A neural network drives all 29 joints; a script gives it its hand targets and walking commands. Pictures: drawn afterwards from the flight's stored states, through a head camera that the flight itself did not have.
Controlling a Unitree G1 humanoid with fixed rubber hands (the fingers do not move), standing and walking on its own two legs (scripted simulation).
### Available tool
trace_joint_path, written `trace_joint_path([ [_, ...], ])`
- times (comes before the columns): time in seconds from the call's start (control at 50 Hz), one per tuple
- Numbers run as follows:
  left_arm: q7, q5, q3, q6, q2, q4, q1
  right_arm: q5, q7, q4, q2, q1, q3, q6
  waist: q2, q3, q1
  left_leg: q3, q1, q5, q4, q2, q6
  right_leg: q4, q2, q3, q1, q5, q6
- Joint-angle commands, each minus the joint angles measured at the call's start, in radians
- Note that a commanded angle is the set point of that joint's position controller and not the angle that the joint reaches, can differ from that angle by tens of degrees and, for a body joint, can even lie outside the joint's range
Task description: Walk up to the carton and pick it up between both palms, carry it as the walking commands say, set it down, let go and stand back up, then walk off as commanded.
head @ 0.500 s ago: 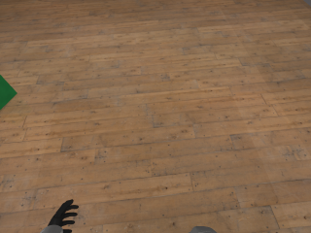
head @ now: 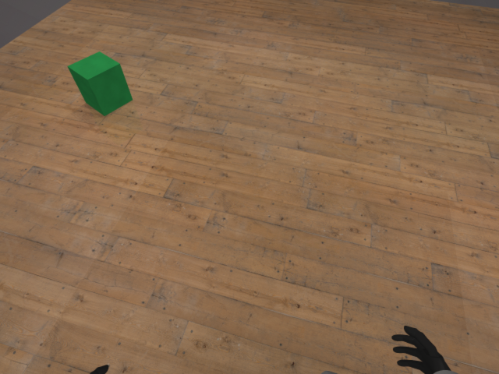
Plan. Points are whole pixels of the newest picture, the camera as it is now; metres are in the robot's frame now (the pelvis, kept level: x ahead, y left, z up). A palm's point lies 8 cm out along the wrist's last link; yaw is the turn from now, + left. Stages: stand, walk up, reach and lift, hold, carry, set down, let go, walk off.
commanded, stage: walk up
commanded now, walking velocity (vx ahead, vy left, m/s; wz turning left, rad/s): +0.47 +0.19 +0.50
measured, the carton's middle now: (102, 84) +1.65 +0.97 -0.64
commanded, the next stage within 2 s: none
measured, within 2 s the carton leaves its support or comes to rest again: neither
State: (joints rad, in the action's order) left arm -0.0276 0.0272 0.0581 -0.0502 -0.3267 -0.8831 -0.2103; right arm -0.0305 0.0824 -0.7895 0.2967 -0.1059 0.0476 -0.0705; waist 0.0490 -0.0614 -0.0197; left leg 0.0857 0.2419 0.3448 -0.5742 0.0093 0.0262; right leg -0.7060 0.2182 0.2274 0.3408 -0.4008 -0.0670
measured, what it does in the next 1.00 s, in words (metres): walks ahead, turning left: right foot, then left foot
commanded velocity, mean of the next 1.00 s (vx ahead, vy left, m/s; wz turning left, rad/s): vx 0.49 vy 0.14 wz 0.43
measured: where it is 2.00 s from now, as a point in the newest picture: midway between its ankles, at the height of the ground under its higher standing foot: (165, 222)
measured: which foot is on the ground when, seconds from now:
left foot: down 0.00-0.40, up 0.42-0.80, down 0.82-1.00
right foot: up 0.00-0.38, down 0.40-0.82, up 0.84-1.00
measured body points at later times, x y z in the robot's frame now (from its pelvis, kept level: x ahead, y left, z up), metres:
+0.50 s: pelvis +0.15 +0.02 +0.00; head +0.19 +0.01 +0.45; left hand +0.23 +0.31 -0.10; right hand +0.20 -0.24 -0.15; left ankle +0.04 +0.12 -0.65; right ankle +0.19 -0.10 -0.73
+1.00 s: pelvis +0.34 +0.20 +0.01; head +0.37 +0.24 +0.46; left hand +0.34 +0.48 -0.13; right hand +0.48 -0.03 -0.12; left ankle +0.33 +0.29 -0.73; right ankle +0.38 +0.04 -0.63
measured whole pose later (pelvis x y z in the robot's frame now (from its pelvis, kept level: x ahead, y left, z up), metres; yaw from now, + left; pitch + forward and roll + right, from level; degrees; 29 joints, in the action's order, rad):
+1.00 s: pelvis +0.34 +0.20 +0.01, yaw +22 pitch +1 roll -1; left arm 0.03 0.05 0.05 0.04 -0.27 -0.88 -0.19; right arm -0.01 0.03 -0.94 0.23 -0.28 0.05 0.07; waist 0.04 -0.07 0.01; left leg 0.06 0.29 0.22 -0.49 0.01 0.06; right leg -1.18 0.14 0.05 0.52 -0.31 -0.04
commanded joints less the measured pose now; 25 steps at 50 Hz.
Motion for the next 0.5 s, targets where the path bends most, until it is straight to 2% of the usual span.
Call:
trace_joint_path([
  [0.0,0.018,0.008,0.01,0.01,-0.085,0.171,0.296,-0.001,0.002,0.013,0.231,-0.247,0.053,0.022,-0.329,-0.049,0.184,-0.598,-0.228,0.474,0.481,-0.345,0.178,-0.395,-0.078,-0.13,0.511,-0.193,-0.022],
  [0.02,0.035,0.022,0.012,0.028,-0.086,0.146,0.248,0.008,-0.02,-0.003,0.212,-0.223,0.05,0.04,-0.226,-0.049,0.136,-0.555,-0.207,0.399,0.451,-0.35,0.163,-0.403,-0.051,-0.189,0.49,-0.096,-0.025],
  [0.04,0.046,0.021,0.017,0.047,-0.101,0.123,0.188,0.015,-0.031,-0.009,0.175,-0.19,0.047,0.056,-0.168,-0.045,0.095,-0.487,-0.21,0.294,0.437,-0.3,0.135,-0.382,-0.045,-0.207,0.44,0.007,-0.03],
  [0.06,0.052,0.022,0.018,0.063,-0.102,0.102,0.139,0.02,-0.036,-0.016,0.151,-0.179,0.044,0.071,-0.146,-0.028,0.07,-0.434,-0.225,0.18,0.427,-0.257,0.118,-0.36,-0.054,-0.206,0.395,0.072,-0.031],
  [0.08,0.054,0.021,0.018,0.067,-0.097,0.087,0.108,0.021,-0.037,-0.016,0.138,-0.174,0.039,0.083,-0.148,-0.012,0.059,-0.391,-0.221,0.082,0.418,-0.225,0.117,-0.354,-0.064,-0.196,0.35,0.101,-0.031],
  [0.12,0.057,0.018,0.015,0.065,-0.08,0.09,0.121,0.018,-0.035,-0.02,0.132,-0.198,0.036,0.098,-0.154,-0.004,0.066,-0.362,-0.223,0.004,0.415,-0.208,0.13,-0.322,-0.08,-0.188,0.321,0.122,-0.029],
  [0.22,0.063,0.005,0.004,0.065,-0.037,0.144,0.248,0.01,-0.043,-0.06,0.109,-0.311,0.024,0.109,-0.153,-0.055,0.101,-0.366,-0.209,-0.102,0.42,-0.211,0.153,-0.114,-0.108,-0.17,0.287,0.14,-0.039],
  [0.26,0.058,-0.002,0.003,0.07,-0.032,0.165,0.277,0.005,-0.047,-0.075,0.113,-0.337,0.024,0.11,-0.175,-0.055,0.113,-0.355,-0.209,-0.235,0.385,-0.201,0.159,-0.048,-0.124,-0.148,0.251,0.11,-0.034],
  [0.3,0.037,-0.02,0.01,0.074,-0.036,0.171,0.241,0.002,-0.04,-0.08,0.109,-0.332,0.025,0.102,-0.213,-0.031,0.101,-0.315,-0.177,-0.449,0.302,-0.163,0.145,0.01,-0.143,-0.112,0.152,0.066,-0.015],
  [0.32,0.026,-0.028,0.013,0.077,-0.037,0.164,0.195,0.003,-0.04,-0.085,0.101,-0.336,0.024,0.099,-0.207,-0.005,0.084,-0.303,-0.134,-0.545,0.252,-0.151,0.131,0.048,-0.151,-0.105,0.055,0.081,-0.009],
  [0.34,0.015,-0.034,0.02,0.079,-0.042,0.144,0.117,0.008,-0.041,-0.084,0.104,-0.324,0.024,0.098,-0.184,0.035,0.044,-0.284,-0.075,-0.626,0.171,-0.127,0.116,0.105,-0.169,-0.097,-0.085,0.116,-0.003],
  [0.36,0.002,-0.035,0.033,0.082,-0.059,0.101,-0.031,0.017,-0.041,-0.07,0.115,-0.279,0.026,0.097,-0.143,0.107,-0.033,-0.25,0.041,-0.632,0.018,-0.083,0.093,0.185,-0.155,-0.108,-0.311,0.178,0.012],
  [0.38,-0.016,-0.012,0.055,0.086,-0.133,0.055,-0.216,0.027,-0.044,-0.042,0.101,-0.227,0.022,0.103,-0.036,0.209,-0.133,-0.207,0.229,-0.462,-0.224,-0.009,0.059,0.278,-0.017,-0.263,-0.56,0.147,0.053],
  [0.4,-0.035,0.028,0.074,0.091,-0.246,0.015,-0.346,0.015,-0.05,-0.003,0.021,-0.219,0.003,0.107,0.209,0.216,-0.151,-0.168,0.538,0.173,-0.484,0.096,0.019,0.385,0.307,-0.668,-0.7,0.167,0.115],
  [0.42,-0.031,0.015,0.074,0.078,-0.266,0.009,-0.336,0.003,-0.05,0.02,0.065,-0.232,0.018,0.096,0.157,0.268,-0.097,-0.241,0.562,0.199,-0.673,-0.012,0.007,0.435,0.405,-0.821,-0.613,0.026,0.176],
  [0.44,-0.025,0.017,0.067,0.077,-0.201,0.032,-0.235,-0.005,-0.037,0.014,0.077,-0.206,0.017,0.092,0.093,0.166,-0.047,-0.245,0.578,0.121,-0.72,-0.063,-0.006,0.457,0.365,-0.744,-0.493,-0.046,0.183],
  [0.46,-0.018,0.009,0.06,0.088,-0.141,0.046,-0.138,-0.012,-0.021,0.018,0.057,-0.176,0.02,0.088,0.068,0.07,-0.008,-0.219,0.569,0.038,-0.726,-0.105,-0.02,0.483,0.314,-0.59,-0.361,-0.033,0.179],
  [0.48,-0.012,0.001,0.052,0.099,-0.09,0.047,-0.077,-0.012,-0.009,0.002,0.052,-0.175,0.027,0.08,0.047,0.028,0.02,-0.203,0.524,-0.03,-0.721,-0.127,-0.038,0.501,0.244,-0.464,-0.277,0.009,0.157],
])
